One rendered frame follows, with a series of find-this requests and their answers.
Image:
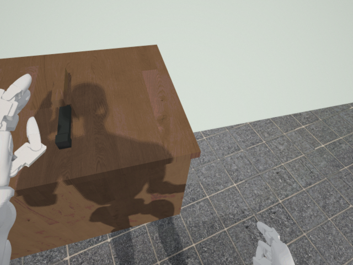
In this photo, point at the right robot hand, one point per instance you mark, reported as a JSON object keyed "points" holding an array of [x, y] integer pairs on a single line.
{"points": [[276, 254]]}

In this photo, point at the left robot hand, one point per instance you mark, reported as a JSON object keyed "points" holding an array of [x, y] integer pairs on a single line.
{"points": [[12, 101]]}

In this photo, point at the robot left forearm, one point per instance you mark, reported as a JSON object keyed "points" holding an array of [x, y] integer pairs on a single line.
{"points": [[7, 219]]}

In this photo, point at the tap lever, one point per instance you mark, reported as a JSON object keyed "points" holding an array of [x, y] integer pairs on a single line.
{"points": [[63, 137]]}

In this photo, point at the counter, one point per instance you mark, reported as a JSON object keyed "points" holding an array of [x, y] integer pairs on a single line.
{"points": [[132, 145]]}

